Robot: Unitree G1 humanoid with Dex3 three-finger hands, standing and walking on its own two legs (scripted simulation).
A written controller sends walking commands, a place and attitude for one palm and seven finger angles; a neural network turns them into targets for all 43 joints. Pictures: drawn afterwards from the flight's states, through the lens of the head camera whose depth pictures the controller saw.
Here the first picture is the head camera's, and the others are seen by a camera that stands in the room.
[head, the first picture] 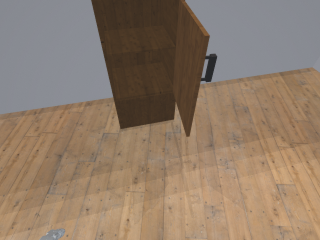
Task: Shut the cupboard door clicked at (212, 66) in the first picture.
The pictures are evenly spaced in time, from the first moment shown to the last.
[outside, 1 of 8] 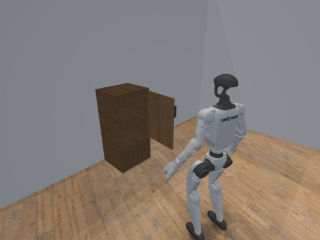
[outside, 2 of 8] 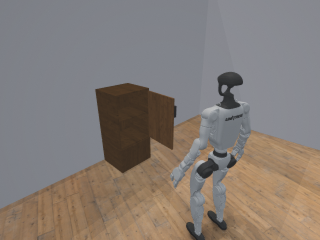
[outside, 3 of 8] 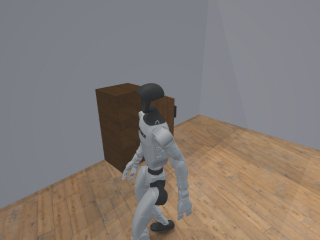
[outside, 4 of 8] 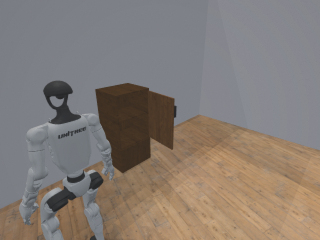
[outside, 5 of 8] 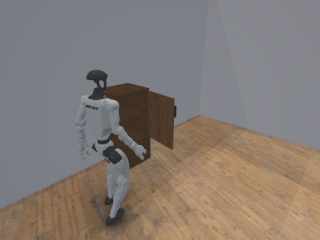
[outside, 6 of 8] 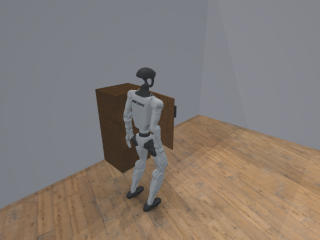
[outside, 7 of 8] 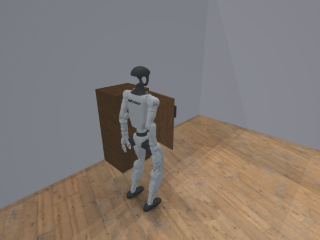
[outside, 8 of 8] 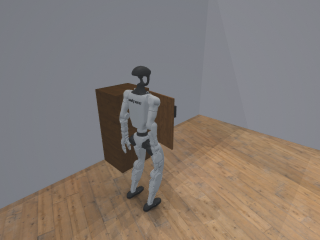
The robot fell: no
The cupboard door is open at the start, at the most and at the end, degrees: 85 85 85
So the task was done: no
